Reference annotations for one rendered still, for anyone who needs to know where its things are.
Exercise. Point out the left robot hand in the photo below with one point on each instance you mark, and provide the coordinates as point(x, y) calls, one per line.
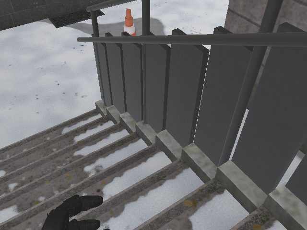
point(58, 219)

